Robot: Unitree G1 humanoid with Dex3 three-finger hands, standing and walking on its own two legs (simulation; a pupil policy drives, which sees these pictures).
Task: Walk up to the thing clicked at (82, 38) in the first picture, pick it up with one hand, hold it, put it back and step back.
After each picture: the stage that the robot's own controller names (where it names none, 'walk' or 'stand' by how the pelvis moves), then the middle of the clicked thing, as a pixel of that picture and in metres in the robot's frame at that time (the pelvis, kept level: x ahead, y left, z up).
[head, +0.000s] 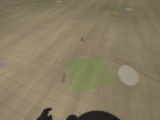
stand; (81, 39) +1.89 +0.28 -0.72
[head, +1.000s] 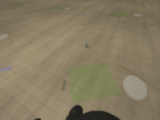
walk; (86, 45) +1.78 +0.26 -0.72
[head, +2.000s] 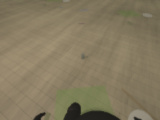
walk; (82, 56) +1.19 +0.22 -0.71
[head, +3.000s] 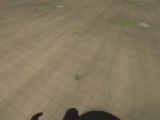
walk; (76, 77) +0.73 +0.20 -0.70
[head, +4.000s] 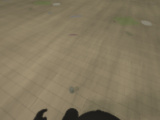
walk; (71, 90) +0.47 +0.22 -0.70
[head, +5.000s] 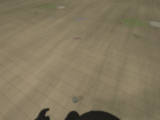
stand; (74, 99) +0.36 +0.18 -0.71
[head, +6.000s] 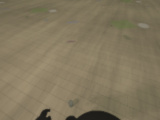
stand; (70, 103) +0.33 +0.21 -0.72
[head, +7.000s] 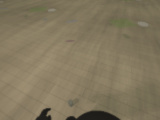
stand; (70, 103) +0.32 +0.22 -0.73
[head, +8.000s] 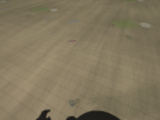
stand; (71, 103) +0.33 +0.21 -0.73
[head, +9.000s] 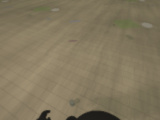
stand; (72, 103) +0.33 +0.20 -0.73
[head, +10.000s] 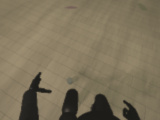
go down; (69, 81) +0.38 +0.20 -0.56
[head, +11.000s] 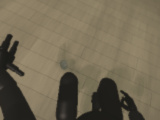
go down; (63, 65) +0.41 +0.24 -0.32
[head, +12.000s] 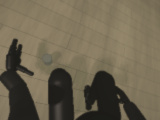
close in; (47, 60) +0.39 +0.27 -0.25
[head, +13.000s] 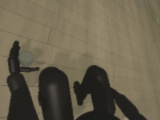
close; (26, 59) +0.39 +0.29 -0.22
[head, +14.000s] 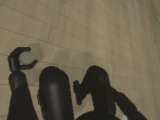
lift; (26, 59) +0.37 +0.29 -0.22
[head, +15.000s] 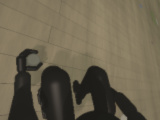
lift; (32, 61) +0.37 +0.26 -0.23
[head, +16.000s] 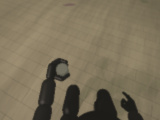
lift; (63, 71) +0.33 +0.19 +0.00
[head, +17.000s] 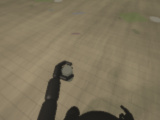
hold; (68, 73) +0.33 +0.17 +0.03
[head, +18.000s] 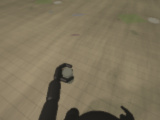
hold; (68, 76) +0.32 +0.17 +0.01
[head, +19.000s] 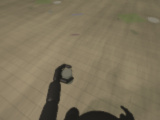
crouch; (67, 76) +0.32 +0.17 +0.01
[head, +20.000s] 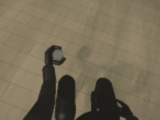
crouch; (59, 57) +0.43 +0.21 -0.09
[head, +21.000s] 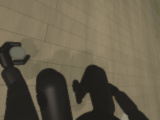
lower; (19, 55) +0.40 +0.31 -0.22
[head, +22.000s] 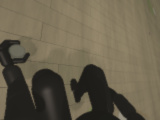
lower; (18, 53) +0.42 +0.30 -0.23
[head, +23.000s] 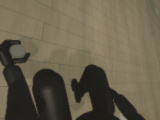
lower; (19, 53) +0.41 +0.30 -0.22
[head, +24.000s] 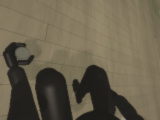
lower; (23, 55) +0.40 +0.29 -0.23
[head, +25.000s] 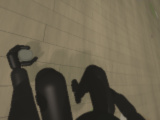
open; (26, 57) +0.40 +0.28 -0.23
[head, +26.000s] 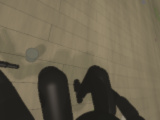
stand; (31, 55) +0.40 +0.27 -0.23
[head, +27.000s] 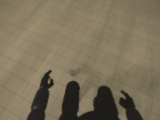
walk; (72, 73) +0.42 +0.19 -0.47
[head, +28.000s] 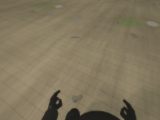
stand; (74, 99) +0.37 +0.16 -0.66
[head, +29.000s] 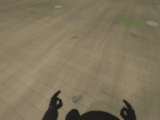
stand; (74, 99) +0.36 +0.16 -0.67
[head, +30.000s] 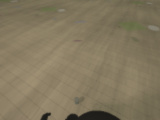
stand; (76, 100) +0.37 +0.15 -0.72
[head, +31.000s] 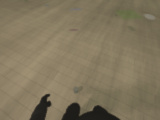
walk; (75, 90) +0.43 +0.12 -0.69
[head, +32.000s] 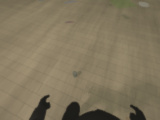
walk; (74, 74) +0.62 +0.21 -0.70
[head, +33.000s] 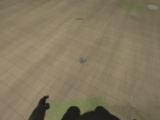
walk; (81, 60) +0.93 +0.18 -0.69
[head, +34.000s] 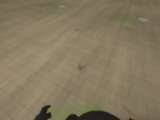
stand; (79, 67) +0.96 +0.20 -0.72
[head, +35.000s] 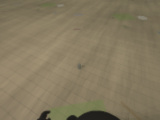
stand; (79, 66) +0.98 +0.21 -0.73
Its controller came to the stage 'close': yes
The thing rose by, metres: 0.71
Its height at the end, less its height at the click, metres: +0.00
